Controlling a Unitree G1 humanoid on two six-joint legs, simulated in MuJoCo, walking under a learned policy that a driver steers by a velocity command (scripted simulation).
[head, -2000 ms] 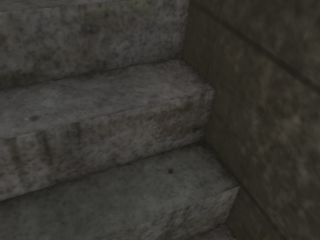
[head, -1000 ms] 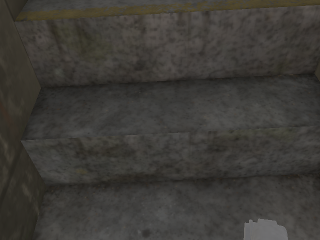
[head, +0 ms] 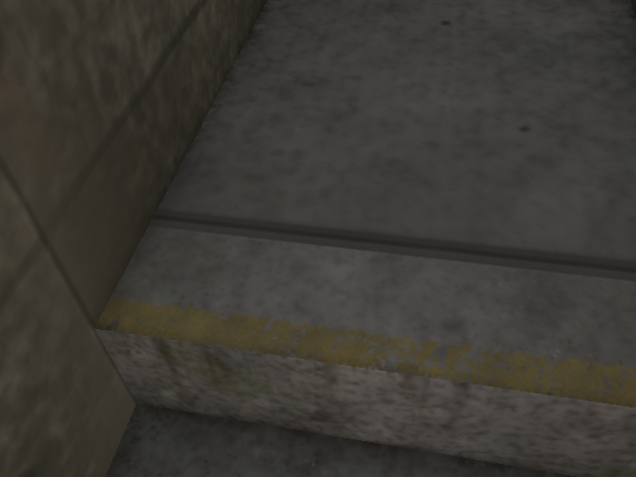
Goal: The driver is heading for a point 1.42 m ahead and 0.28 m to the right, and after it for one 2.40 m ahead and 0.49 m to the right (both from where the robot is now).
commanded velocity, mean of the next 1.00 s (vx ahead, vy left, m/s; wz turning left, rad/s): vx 0.97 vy -0.07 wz -0.36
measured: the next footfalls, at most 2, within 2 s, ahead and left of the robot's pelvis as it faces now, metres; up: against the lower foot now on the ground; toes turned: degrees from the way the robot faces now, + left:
right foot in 0.68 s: +0.32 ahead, -0.15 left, +0.22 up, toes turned -7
left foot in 1.24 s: +0.64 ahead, -0.05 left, +0.44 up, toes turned -13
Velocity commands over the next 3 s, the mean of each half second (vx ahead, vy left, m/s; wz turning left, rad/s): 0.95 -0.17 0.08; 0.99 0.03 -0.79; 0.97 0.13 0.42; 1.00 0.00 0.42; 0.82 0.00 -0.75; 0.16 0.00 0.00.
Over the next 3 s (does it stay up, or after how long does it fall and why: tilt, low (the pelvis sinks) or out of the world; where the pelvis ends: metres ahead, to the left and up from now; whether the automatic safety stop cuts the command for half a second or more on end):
stays up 1.62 -0.34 0.56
